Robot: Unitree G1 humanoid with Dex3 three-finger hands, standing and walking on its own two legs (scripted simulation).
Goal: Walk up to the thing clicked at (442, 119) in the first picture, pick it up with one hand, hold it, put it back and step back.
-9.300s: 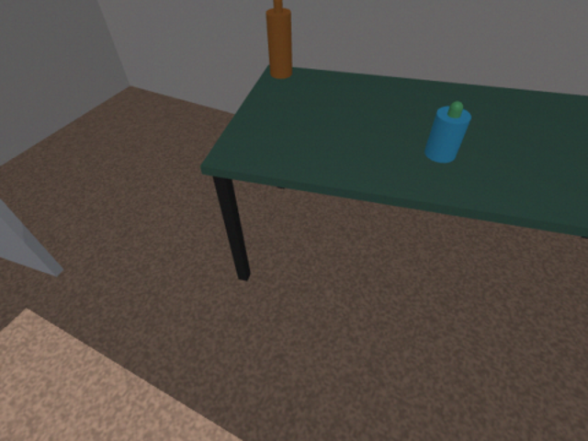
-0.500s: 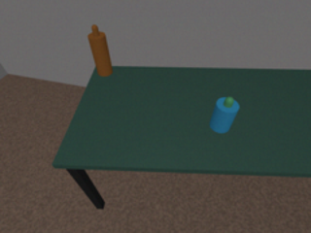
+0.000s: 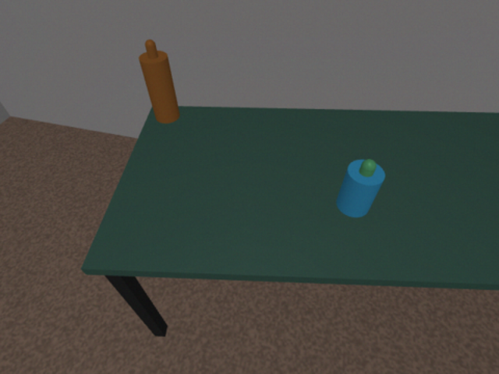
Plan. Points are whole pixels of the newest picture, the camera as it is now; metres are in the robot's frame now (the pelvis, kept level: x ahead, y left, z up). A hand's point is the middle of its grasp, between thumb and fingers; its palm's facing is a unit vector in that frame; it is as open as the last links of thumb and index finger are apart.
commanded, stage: walk up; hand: right
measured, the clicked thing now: (360, 184) +0.57 -0.24 -0.09
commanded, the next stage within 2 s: stand in 0.26 s
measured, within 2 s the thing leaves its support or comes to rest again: neither
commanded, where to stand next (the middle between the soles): +0.05 -0.02 m, yaw -1 degrees
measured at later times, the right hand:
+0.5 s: hand out of the picture +0.09 -0.26 -0.16, palm faces -0.04 +0.94 -0.33, open 7.4 cm
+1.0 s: hand out of the picture +0.10 -0.27 -0.16, palm faces -0.04 +0.94 -0.34, open 7.4 cm
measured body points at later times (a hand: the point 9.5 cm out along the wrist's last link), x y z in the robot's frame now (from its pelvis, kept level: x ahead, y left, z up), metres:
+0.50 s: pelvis +0.01 -0.01 +0.00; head +0.02 -0.01 +0.45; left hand +0.08 +0.30 -0.13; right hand +0.09 -0.31 -0.13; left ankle +0.02 +0.13 -0.75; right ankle +0.02 -0.14 -0.75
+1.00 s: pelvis +0.02 -0.01 +0.00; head +0.03 -0.01 +0.45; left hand +0.10 +0.29 -0.13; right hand +0.10 -0.31 -0.13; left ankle +0.02 +0.13 -0.75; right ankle +0.02 -0.14 -0.75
